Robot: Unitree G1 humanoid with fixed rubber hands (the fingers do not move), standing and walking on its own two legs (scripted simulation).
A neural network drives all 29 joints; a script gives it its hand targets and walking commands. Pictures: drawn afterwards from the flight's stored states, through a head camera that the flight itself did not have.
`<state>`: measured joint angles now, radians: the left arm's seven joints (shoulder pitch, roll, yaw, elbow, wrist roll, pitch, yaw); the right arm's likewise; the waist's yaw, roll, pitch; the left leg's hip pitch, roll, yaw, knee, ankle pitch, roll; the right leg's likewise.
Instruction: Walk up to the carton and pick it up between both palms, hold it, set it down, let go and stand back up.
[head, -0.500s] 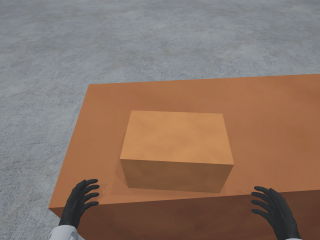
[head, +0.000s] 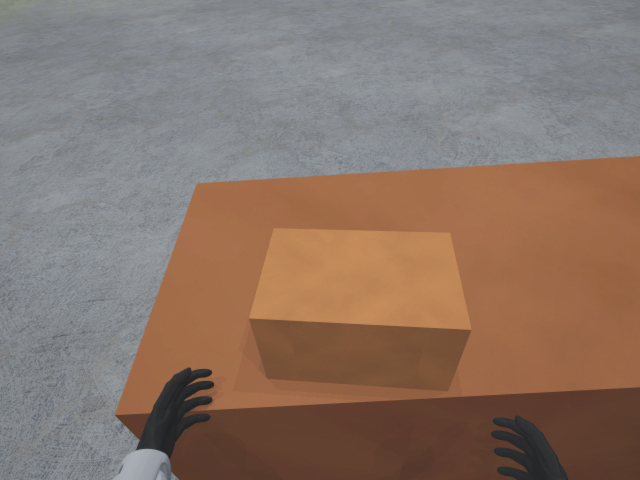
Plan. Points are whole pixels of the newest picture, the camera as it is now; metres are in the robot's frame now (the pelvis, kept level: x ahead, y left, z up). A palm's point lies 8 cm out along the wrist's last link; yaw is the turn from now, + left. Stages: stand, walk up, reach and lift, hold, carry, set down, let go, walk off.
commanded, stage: set down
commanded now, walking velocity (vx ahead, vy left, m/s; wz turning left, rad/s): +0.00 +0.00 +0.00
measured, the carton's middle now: (357, 306) +0.38 +0.00 +0.01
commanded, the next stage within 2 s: let go in 0.30 s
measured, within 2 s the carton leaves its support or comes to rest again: neither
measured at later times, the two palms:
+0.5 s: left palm (164, 432) +0.19 +0.23 +0.01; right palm out of the picture +0.15 -0.24 -0.08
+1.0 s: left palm (159, 445) +0.18 +0.23 +0.00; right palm out of the picture +0.06 -0.26 -0.10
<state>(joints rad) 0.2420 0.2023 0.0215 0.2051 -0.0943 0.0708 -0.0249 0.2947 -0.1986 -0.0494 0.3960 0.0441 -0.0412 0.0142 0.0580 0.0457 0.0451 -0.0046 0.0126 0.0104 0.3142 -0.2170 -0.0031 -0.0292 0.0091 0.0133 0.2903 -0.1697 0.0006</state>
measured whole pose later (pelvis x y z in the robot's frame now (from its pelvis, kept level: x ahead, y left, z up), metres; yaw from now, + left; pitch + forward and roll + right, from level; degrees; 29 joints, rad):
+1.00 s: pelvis -0.04 +0.00 -0.02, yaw +1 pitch -3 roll +0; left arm 0.15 0.27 0.03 0.29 -0.01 -0.09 -0.04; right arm 0.33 -0.26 -0.05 0.64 -0.03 -0.04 0.05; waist 0.01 -0.01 0.02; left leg -0.23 0.01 -0.01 0.55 -0.27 0.00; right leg -0.25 0.00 0.00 0.53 -0.23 0.00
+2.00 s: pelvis -0.04 -0.01 -0.02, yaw +3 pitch -2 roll +0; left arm 0.16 0.27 0.01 0.29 0.00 -0.12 0.00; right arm 0.27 -0.24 -0.04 0.66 -0.01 -0.01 0.05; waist -0.01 -0.01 0.01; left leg -0.26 -0.01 -0.04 0.59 -0.28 -0.01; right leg -0.27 -0.01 -0.04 0.57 -0.26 0.00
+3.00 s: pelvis -0.03 -0.01 -0.02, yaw +6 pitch -2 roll -1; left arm 0.13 0.27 -0.01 0.29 0.00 -0.12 0.00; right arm 0.25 -0.24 -0.04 0.64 -0.01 -0.01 0.05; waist -0.01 -0.01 0.02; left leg -0.27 -0.02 -0.10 0.59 -0.28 -0.01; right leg -0.26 -0.03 -0.09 0.57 -0.28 -0.01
